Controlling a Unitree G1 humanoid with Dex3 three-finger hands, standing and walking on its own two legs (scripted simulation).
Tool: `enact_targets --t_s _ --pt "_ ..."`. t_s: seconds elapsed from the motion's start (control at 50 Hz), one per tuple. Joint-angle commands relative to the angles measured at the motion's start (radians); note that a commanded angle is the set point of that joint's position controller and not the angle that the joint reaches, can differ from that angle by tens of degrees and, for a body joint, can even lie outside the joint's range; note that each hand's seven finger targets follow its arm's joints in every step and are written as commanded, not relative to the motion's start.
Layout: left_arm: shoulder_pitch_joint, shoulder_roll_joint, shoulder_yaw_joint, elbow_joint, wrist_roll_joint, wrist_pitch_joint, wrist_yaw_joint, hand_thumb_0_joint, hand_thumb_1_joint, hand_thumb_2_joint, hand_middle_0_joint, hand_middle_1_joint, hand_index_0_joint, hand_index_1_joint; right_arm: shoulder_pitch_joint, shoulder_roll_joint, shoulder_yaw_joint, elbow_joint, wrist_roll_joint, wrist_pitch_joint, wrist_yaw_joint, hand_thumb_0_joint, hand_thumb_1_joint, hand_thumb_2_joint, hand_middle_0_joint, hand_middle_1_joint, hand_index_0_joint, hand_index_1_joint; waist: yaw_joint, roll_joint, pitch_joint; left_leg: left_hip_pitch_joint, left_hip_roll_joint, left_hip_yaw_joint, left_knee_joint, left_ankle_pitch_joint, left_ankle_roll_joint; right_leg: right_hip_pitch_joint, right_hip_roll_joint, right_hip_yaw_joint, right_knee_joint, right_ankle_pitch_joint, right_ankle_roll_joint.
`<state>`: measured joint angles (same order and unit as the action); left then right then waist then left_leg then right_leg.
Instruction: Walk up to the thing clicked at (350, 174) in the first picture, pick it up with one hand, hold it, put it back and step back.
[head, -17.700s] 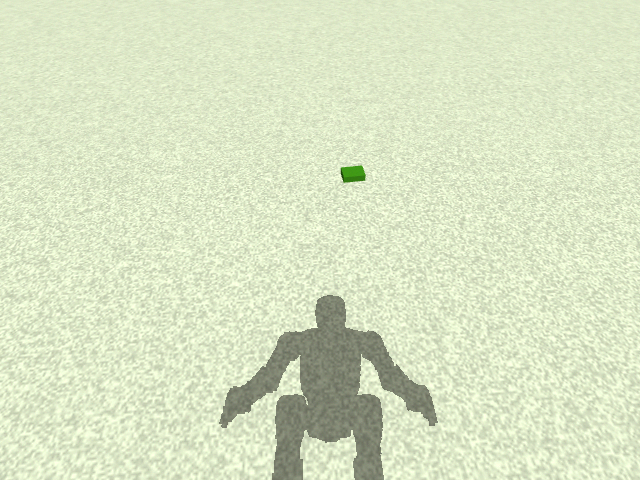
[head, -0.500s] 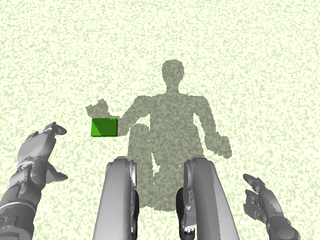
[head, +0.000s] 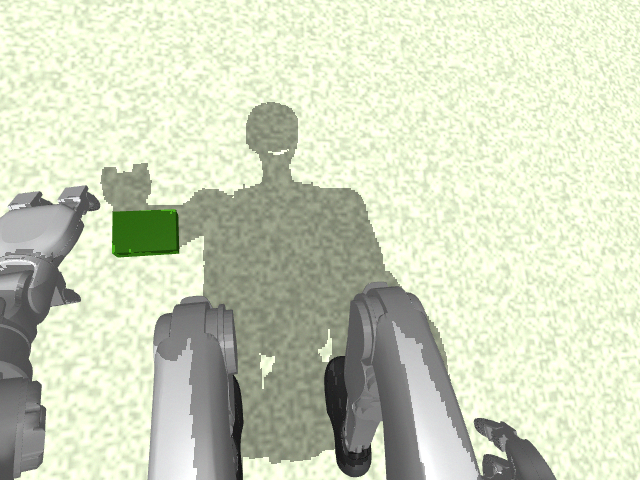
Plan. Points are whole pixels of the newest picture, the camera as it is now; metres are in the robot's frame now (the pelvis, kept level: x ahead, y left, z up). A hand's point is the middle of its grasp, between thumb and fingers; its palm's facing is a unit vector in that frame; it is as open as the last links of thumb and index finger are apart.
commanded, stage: rise first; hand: left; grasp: from above
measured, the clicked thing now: (146, 233) +0.48 +0.26 -0.36
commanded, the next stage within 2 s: none
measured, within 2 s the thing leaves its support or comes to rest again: neither
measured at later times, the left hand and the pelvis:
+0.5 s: hand (83, 238) +0.43 +0.31 -0.21, palm faces -0.44 -0.06 -0.89, open 13.0 cm; pelvis +0.01 -0.01 -0.04, yaw -1 degrees
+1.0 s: hand (95, 235) +0.44 +0.30 -0.23, palm faces -0.45 -0.06 -0.89, open 13.4 cm; pelvis +0.01 +0.00 -0.05, yaw -2 degrees
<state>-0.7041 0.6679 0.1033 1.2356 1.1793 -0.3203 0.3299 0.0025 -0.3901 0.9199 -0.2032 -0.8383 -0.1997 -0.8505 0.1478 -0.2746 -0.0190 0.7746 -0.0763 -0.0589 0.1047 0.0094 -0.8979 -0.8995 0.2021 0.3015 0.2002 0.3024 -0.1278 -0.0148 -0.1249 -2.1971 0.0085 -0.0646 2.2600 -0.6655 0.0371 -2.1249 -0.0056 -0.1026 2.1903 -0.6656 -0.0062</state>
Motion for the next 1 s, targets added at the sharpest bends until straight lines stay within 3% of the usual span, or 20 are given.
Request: enact_targets --t_s 0.0,0.12,0.16,0.26,0.3,0.34,0.42,0.46,0.48,0.5,0.56,0.58,0.6,0.64,0.76,0.78,0.84,0.98 --pt "-0.311 0.249 0.031 -0.094 0.036 -0.005 0.078 0.0 -0.384 0.889 -0.226 -0.779 -0.212 -0.792 0.132 -0.231 -0.076 -0.031 -0.018 -0.008 -0.007 0.0 -0.9 -0.901 0.2 0.3 0.2 0.3 0.008 0.29 -0.616 0.596 -0.012 -0.035 -0.283 0.15 -0.032 0.13 0.027 -0.032 -0.16 0.134 -0.04" --pt "-0.331 0.251 0.021 -0.055 0.069 0.008 0.103 0.0 -0.353 0.854 -0.248 -0.776 -0.24 -0.783 0.138 -0.234 -0.075 -0.025 -0.036 -0.002 0.005 0.0 -0.906 -0.903 0.2 0.3 0.2 0.3 -0.009 0.28 -0.609 0.58 -0.013 -0.035 -0.251 0.143 -0.026 0.115 0.025 -0.034 -0.145 0.13 -0.035" --pt "-0.36 0.284 0.04 -0.061 0.073 0.004 0.114 0.0 -0.349 0.849 -0.248 -0.787 -0.244 -0.79 0.142 -0.225 -0.07 -0.026 -0.04 0.001 0.006 0.0 -0.908 -0.904 0.2 0.3 0.2 0.3 -0.011 0.253 -0.64 0.538 -0.022 -0.008 -0.213 0.154 -0.011 0.172 0.034 -0.026 -0.153 0.157 -0.032" --pt "-0.388 0.313 0.051 -0.016 0.098 -0.013 0.128 0.0 -0.34 0.839 -0.267 -0.774 -0.261 -0.78 0.144 -0.219 -0.053 -0.02 -0.055 0.003 0.01 0.0 -0.91 -0.904 0.199 0.3 0.2 0.3 -0.028 0.19 -0.612 0.438 -0.028 0.023 -0.157 0.137 0.006 0.215 0.041 -0.018 -0.161 0.153 -0.027" --pt "-0.403 0.353 0.071 -0.021 0.105 -0.024 0.135 0.0 -0.329 0.827 -0.268 -0.786 -0.267 -0.786 0.141 -0.217 -0.047 -0.014 -0.062 0.004 0.011 0.0 -0.912 -0.904 0.199 0.3 0.2 0.3 -0.026 0.166 -0.616 0.4 -0.03 0.036 -0.13 0.14 0.013 0.245 0.045 -0.011 -0.166 0.163 -0.023" --pt "-0.387 0.34 0.066 0.013 0.113 -0.028 0.141 0.0 -0.33 0.828 -0.26 -0.807 -0.263 -0.803 0.144 -0.214 -0.039 -0.013 -0.069 0.006 0.012 0.0 -0.911 -0.904 0.199 0.3 0.2 0.3 -0.027 0.178 -0.621 0.385 -0.033 0.041 -0.117 0.152 0.013 0.262 0.047 -0.01 -0.157 0.178 -0.022" --pt "-0.378 0.33 0.062 0.055 0.115 -0.024 0.148 0.0 -0.333 0.835 -0.252 -0.81 -0.255 -0.806 0.151 -0.223 -0.034 -0.013 -0.081 0.006 0.015 0.0 -0.908 -0.903 0.199 0.3 0.2 0.3 -0.039 0.204 -0.607 0.402 -0.029 0.031 -0.114 0.163 0.01 0.234 0.049 -0.026 -0.138 0.186 -0.026" --pt "-0.382 0.359 0.075 0.034 0.113 -0.022 0.149 0.0 -0.337 0.837 -0.249 -0.814 -0.252 -0.81 0.148 -0.222 -0.039 -0.012 -0.078 0.008 0.014 0.0 -0.908 -0.903 0.199 0.3 0.2 0.3 -0.024 0.222 -0.612 0.407 -0.026 0.029 -0.114 0.163 0.008 0.232 0.053 -0.029 -0.133 0.186 -0.029" --pt "-0.345 0.332 0.065 0.086 0.111 -0.009 0.15 0.0 -0.346 0.849 -0.243 -0.812 -0.244 -0.81 0.14 -0.223 -0.033 -0.015 -0.076 0.006 0.014 0.0 -0.908 -0.903 0.2 0.3 0.2 0.3 -0.022 0.215 -0.592 0.412 -0.026 0.023 -0.124 0.138 0.007 0.205 0.053 -0.031 -0.13 0.158 -0.032" --pt "-0.394 0.329 0.057 0.029 0.105 -0.014 0.15 0.0 -0.347 0.849 -0.237 -0.824 -0.24 -0.82 0.142 -0.223 -0.038 -0.014 -0.078 0.007 0.014 0.0 -0.908 -0.902 0.2 0.3 0.2 0.3 -0.037 0.24 -0.614 0.424 -0.022 0.019 -0.118 0.154 0.005 0.201 0.056 -0.037 -0.12 0.177 -0.032" --pt "-0.391 0.35 0.061 0.016 0.107 -0.008 0.154 0.0 -0.361 0.858 -0.228 -0.828 -0.23 -0.825 0.134 -0.227 -0.037 -0.02 -0.076 0.008 0.011 0.0 -0.907 -0.902 0.199 0.3 0.2 0.3 -0.027 0.275 -0.609 0.441 -0.02 0.014 -0.123 0.142 0.001 0.175 0.056 -0.038 -0.11 0.162 -0.036" --pt "-0.387 0.352 0.069 0.01 0.106 -0.007 0.155 0.0 -0.363 0.863 -0.228 -0.813 -0.228 -0.812 0.148 -0.231 -0.041 -0.013 -0.079 0.006 0.013 0.0 -0.905 -0.901 0.2 0.3 0.2 0.3 -0.039 0.278 -0.616 0.449 -0.018 0.007 -0.118 0.169 0.0 0.177 0.054 -0.043 -0.096 0.187 -0.033" --pt "-0.376 0.356 0.076 -0.006 0.107 -0.005 0.157 0.0 -0.366 0.865 -0.223 -0.824 -0.223 -0.822 0.15 -0.233 -0.041 -0.012 -0.079 0.007 0.012 0.0 -0.905 -0.901 0.2 0.3 0.2 0.3 -0.032 0.273 -0.63 0.465 -0.015 0.006 -0.113 0.192 -0.002 0.181 0.056 -0.044 -0.093 0.207 -0.033" --pt "-0.388 0.343 0.065 -0.019 0.098 -0.004 0.158 0.0 -0.364 0.86 -0.22 -0.829 -0.223 -0.824 0.148 -0.231 -0.043 -0.014 -0.076 0.006 0.012 0.0 -0.905 -0.901 0.2 0.3 0.2 0.3 -0.041 0.282 -0.616 0.47 -0.012 0.002 -0.115 0.186 -0.004 0.159 0.053 -0.042 -0.089 0.2 -0.034" --pt "-0.389 0.333 0.056 0.02 0.098 0.013 0.17 0.0 -0.396 0.888 -0.211 -0.829 -0.206 -0.833 0.149 -0.242 -0.032 -0.017 -0.074 -0.003 0.018 0.0 -0.906 -0.902 0.2 0.3 0.2 0.3 -0.052 0.307 -0.58 0.456 -0.008 -0.01 -0.123 0.164 -0.008 0.128 0.051 -0.049 -0.073 0.184 -0.035" --pt "-0.406 0.343 0.056 0.014 0.104 0.011 0.169 0.0 -0.395 0.886 -0.21 -0.837 -0.207 -0.84 0.164 -0.244 -0.03 -0.013 -0.076 -0.004 0.019 0.0 -0.908 -0.903 0.199 0.3 0.2 0.3 -0.06 0.288 -0.585 0.452 -0.01 -0.011 -0.117 0.163 -0.006 0.14 0.053 -0.05 -0.08 0.189 -0.035" --pt "-0.373 0.34 0.065 0.047 0.091 0.022 0.172 0.0 -0.407 0.896 -0.195 -0.856 -0.193 -0.857 0.154 -0.239 -0.025 -0.02 -0.074 -0.007 0.019 0.0 -0.907 -0.902 0.199 0.3 0.2 0.3 -0.047 0.269 -0.584 0.42 -0.015 0.003 -0.109 0.153 0.0 0.161 0.057 -0.044 -0.087 0.186 -0.035" --pt "-0.423 0.362 0.059 0.02 0.091 0.018 0.159 0.0 -0.422 0.907 -0.172 -0.895 -0.176 -0.89 0.177 -0.24 -0.017 -0.015 -0.077 -0.009 0.022 0.0 -0.907 -0.902 0.2 0.3 0.2 0.3 -0.069 0.254 -0.586 0.391 -0.014 0.01 -0.081 0.183 0.005 0.203 0.061 -0.045 -0.085 0.224 -0.031"
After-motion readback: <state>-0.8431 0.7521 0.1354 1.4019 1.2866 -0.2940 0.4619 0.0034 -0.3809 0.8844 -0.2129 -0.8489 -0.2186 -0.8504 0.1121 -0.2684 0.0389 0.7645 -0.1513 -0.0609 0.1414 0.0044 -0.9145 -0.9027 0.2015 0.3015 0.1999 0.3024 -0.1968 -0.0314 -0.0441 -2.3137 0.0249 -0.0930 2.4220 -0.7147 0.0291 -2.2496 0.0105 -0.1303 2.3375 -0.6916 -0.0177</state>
